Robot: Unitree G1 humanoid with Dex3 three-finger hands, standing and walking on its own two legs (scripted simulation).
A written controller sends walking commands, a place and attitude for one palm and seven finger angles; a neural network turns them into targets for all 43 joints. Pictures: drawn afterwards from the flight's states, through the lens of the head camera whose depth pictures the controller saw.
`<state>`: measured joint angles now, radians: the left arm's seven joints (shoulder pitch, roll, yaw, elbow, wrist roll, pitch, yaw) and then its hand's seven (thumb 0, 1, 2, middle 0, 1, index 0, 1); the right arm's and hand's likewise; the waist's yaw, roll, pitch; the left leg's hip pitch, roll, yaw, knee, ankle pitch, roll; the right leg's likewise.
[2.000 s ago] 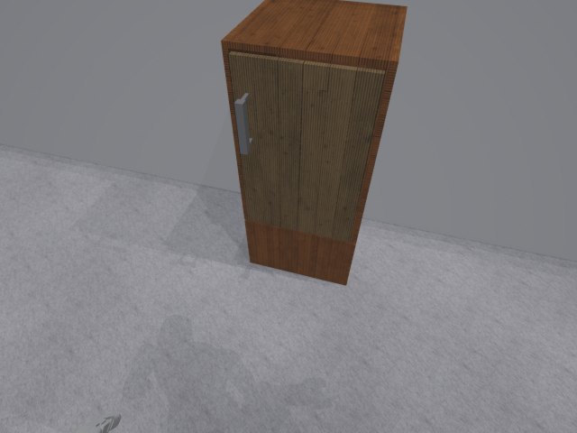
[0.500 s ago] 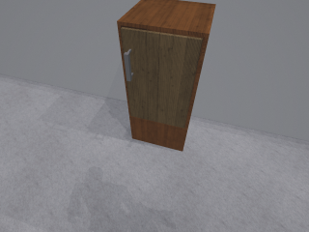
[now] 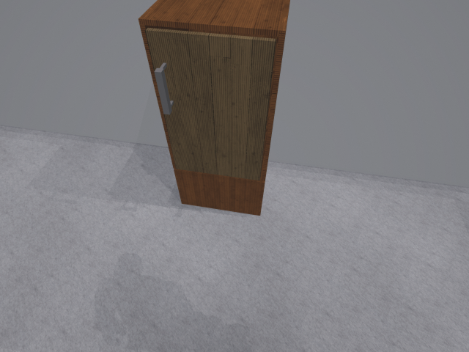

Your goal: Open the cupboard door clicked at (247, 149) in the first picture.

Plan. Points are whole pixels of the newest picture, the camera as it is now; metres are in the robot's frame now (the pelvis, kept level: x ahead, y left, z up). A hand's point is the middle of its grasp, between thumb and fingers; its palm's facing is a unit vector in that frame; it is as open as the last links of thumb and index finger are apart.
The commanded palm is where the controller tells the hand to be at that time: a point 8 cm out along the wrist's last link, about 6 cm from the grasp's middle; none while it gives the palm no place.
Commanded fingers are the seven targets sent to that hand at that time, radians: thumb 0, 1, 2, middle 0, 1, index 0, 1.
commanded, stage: turn to face it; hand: left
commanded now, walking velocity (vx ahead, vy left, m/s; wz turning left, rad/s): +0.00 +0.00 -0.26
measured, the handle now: (165, 89) +0.86 +0.27 -0.04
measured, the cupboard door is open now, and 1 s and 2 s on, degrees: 0 0 0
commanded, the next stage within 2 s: take the last steps up to it in 0.20 s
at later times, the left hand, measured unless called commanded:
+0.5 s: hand out of the picture +0.07 +0.20 -0.17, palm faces -0.08 -0.97 -0.23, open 7.4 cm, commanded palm none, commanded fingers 0.00 0.90 0.90 -0.20 -0.30 -0.20 -0.30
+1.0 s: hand out of the picture +0.12 +0.31 -0.19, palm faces +0.00 -0.99 -0.17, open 7.4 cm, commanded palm none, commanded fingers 0.00 0.90 0.90 -0.20 -0.30 -0.20 -0.30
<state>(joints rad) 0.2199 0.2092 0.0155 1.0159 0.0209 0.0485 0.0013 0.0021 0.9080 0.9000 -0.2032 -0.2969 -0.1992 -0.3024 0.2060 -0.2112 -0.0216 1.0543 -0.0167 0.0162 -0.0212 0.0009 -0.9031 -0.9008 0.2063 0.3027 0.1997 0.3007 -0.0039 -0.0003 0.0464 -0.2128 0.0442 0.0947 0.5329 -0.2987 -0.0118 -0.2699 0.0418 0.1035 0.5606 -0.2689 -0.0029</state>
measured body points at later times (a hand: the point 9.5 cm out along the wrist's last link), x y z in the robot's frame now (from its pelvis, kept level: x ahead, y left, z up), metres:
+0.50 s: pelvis +0.01 +0.01 -0.01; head +0.00 +0.00 +0.44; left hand +0.07 +0.25 -0.15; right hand -0.02 -0.22 -0.17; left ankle -0.01 +0.12 -0.73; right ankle -0.02 -0.10 -0.74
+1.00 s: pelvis +0.17 +0.13 -0.01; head +0.20 +0.16 +0.44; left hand +0.13 +0.37 -0.18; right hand +0.20 -0.11 -0.15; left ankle +0.21 +0.21 -0.73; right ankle +0.04 -0.02 -0.64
